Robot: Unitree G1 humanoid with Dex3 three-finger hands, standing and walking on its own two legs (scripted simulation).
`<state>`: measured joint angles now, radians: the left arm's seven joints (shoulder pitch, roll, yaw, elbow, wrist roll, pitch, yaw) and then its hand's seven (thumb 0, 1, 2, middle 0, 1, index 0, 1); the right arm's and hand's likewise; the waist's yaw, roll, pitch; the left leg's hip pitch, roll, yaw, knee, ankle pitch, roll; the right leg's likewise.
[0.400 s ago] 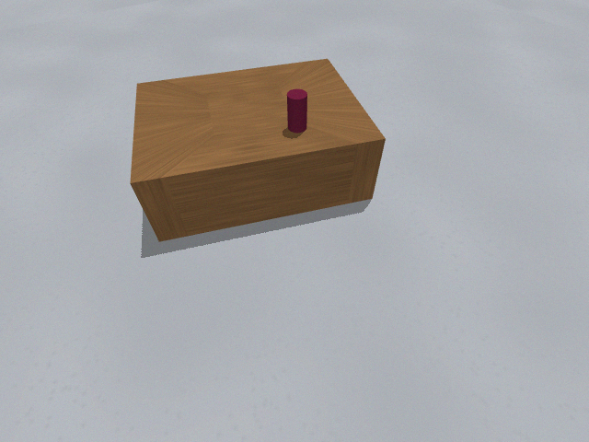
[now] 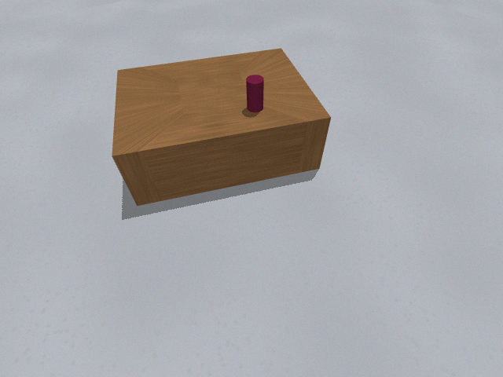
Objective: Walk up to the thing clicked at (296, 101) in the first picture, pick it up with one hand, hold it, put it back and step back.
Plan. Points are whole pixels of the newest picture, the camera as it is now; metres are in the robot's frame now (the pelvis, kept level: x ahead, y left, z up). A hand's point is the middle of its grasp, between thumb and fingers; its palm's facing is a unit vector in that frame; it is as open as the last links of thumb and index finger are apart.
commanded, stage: stand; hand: right
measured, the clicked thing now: (255, 94) +1.36 +0.05 -0.34
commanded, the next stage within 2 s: walk up in 0.72 s
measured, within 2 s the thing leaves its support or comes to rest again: neither
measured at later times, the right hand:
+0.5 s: hand out of the picture +0.08 -0.25 -0.16, palm faces -0.03 +0.94 -0.34, open 7.4 cm
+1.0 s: hand out of the picture +0.15 -0.24 -0.14, palm faces -0.17 +0.90 -0.40, open 7.4 cm
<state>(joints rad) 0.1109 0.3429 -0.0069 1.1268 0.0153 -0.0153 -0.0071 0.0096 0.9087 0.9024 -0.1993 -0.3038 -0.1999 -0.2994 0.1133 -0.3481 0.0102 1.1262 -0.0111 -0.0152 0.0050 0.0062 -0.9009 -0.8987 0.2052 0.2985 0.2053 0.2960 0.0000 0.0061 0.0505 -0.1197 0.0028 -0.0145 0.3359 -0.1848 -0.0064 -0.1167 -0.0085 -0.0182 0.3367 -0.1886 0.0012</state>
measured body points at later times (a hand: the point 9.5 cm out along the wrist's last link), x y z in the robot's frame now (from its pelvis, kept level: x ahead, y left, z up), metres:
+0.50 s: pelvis +0.01 +0.00 +0.00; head +0.02 +0.00 +0.45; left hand +0.09 +0.30 -0.13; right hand +0.09 -0.30 -0.13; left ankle +0.00 +0.12 -0.75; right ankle +0.00 -0.12 -0.75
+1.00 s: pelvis +0.05 +0.04 -0.01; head +0.06 +0.06 +0.44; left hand +0.05 +0.38 -0.14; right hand +0.16 -0.28 -0.11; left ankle +0.11 +0.18 -0.73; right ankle +0.00 -0.12 -0.75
